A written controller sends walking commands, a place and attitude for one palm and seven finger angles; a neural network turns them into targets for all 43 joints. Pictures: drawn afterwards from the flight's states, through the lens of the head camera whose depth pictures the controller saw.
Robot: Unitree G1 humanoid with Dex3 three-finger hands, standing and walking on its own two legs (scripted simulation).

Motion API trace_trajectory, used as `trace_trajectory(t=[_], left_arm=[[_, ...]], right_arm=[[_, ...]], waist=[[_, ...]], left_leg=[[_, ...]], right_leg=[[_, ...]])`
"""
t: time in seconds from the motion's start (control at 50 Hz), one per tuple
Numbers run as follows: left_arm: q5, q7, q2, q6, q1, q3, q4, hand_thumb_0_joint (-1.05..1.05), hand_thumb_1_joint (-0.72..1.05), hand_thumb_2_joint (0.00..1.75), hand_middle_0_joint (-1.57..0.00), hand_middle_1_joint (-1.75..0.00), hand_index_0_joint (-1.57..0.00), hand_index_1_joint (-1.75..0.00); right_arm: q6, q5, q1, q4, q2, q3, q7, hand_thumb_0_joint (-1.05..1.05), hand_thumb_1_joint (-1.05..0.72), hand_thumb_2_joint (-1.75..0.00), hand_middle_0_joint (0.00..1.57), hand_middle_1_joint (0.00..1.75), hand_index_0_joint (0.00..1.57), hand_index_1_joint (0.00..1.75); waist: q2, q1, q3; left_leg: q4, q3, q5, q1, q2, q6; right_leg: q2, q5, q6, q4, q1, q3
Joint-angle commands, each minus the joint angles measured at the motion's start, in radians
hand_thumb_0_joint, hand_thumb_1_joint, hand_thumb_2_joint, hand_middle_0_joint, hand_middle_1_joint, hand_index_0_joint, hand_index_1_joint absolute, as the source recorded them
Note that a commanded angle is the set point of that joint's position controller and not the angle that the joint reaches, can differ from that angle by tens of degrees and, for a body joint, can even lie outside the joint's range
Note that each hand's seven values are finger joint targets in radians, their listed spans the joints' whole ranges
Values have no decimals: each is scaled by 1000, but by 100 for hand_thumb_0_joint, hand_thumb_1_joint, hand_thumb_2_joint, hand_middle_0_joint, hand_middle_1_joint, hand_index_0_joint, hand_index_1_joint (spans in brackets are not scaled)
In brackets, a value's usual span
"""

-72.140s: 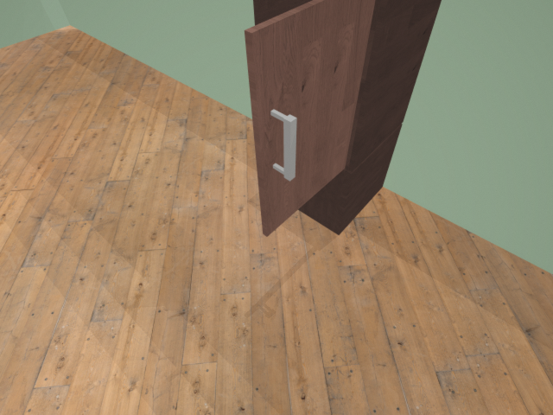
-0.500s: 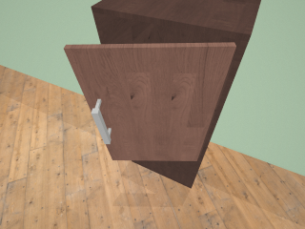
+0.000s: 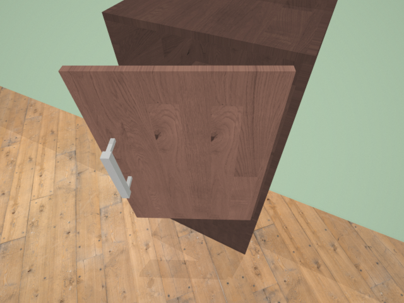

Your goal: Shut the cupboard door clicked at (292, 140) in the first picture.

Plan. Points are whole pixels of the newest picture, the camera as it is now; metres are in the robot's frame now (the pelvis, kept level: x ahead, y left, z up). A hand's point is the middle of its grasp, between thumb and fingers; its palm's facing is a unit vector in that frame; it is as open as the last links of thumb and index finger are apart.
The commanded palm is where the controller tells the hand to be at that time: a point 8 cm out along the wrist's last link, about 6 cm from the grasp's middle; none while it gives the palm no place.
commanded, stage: come to a stop and stand still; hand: left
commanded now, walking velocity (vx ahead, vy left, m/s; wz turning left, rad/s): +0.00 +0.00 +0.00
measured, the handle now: (119, 170) +0.41 +0.23 -0.01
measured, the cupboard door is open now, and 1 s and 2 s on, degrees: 24 24 24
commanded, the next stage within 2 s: look again from close up in 0.48 s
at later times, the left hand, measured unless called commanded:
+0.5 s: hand out of the picture -0.01 +0.14 -0.17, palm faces +0.02 -0.98 -0.21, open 7.3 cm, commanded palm none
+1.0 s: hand out of the picture -0.01 +0.14 -0.17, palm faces +0.03 -0.98 -0.19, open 7.3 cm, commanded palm none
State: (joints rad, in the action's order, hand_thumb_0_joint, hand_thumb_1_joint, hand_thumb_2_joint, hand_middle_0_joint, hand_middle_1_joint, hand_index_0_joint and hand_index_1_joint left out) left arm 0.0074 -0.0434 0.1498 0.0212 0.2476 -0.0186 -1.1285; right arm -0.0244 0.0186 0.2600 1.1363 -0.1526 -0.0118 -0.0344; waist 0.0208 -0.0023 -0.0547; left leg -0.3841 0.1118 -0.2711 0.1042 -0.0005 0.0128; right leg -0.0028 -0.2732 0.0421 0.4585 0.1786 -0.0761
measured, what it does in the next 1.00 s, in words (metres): stands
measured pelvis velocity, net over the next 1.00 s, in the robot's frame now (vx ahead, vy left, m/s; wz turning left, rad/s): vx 0.00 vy -0.02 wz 0.00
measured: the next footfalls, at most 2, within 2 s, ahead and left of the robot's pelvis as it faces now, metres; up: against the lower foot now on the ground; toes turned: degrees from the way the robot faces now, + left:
none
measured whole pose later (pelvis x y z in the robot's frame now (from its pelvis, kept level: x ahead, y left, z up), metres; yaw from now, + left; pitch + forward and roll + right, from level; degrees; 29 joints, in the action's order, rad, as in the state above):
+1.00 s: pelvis +0.00 -0.02 +0.00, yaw +0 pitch -1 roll +1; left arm 0.00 -0.04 0.13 0.03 0.28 -0.01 -1.13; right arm -0.02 0.02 0.29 1.16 -0.11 -0.01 -0.04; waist 0.00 0.00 -0.06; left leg -0.38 0.10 -0.26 0.10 -0.04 -0.02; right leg 0.04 -0.25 0.08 0.41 0.15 -0.09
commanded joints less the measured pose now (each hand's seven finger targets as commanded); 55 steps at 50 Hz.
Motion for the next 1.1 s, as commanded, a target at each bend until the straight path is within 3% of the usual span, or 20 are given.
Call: trace_trajectory(t=[0.0,0.24,0.36,0.5,0.68,0.88,1.08], left_arm=[[2,0,100,12,72,19,26,0,90,90,-20,-30,-20,-30],[-1,1,101,15,90,20,19,0,90,90,-20,-30,-20,-30],[-1,0,96,14,95,21,19,0,90,90,-20,-30,-20,-30],[-1,-3,97,16,102,25,19,0,90,90,-20,-30,-20,-30],[-2,-2,86,14,104,25,21,0,90,90,-20,-30,-20,-30],[-3,-1,75,14,112,26,23,0,90,90,-20,-30,-20,-30],[-3,-1,71,14,116,25,20,0,90,90,-20,-30,-20,-30]], right_arm=[[-8,-6,79,-12,-68,7,-2,0,-90,-90,20,30,20,30],[-1,-5,75,-6,-55,8,-5,0,-90,-90,20,30,20,30],[2,-5,82,-2,-52,8,-6,0,-90,-90,20,30,20,30],[1,-7,98,2,-45,10,-7,0,-90,-90,20,30,20,30],[2,-6,112,5,-35,10,-8,0,-90,-90,20,30,20,30],[-3,-6,116,11,-26,12,-9,0,-90,-90,20,30,20,30],[-3,-6,115,12,-27,14,-11,0,-90,-90,20,30,20,30]], waist=[[-36,3,16],[-41,5,5],[-32,5,-14],[-43,5,5],[-43,6,-23],[-19,9,-15],[-33,7,-17]], left_leg=[[56,-95,203,13,-114,16],[52,-81,157,15,-111,5],[50,-77,131,28,-108,1],[44,-70,128,32,-106,-3],[53,-74,111,44,-107,-2],[59,-82,143,38,-111,2],[55,-86,153,37,-112,4]], right_leg=[[-134,336,16,-83,-26,132],[-132,364,9,-118,-46,140],[-130,318,6,-136,-38,148],[-133,356,-7,-139,-64,150],[-122,269,-3,-151,-40,152],[-118,280,5,-134,-41,140],[-117,295,1,-129,-39,138]])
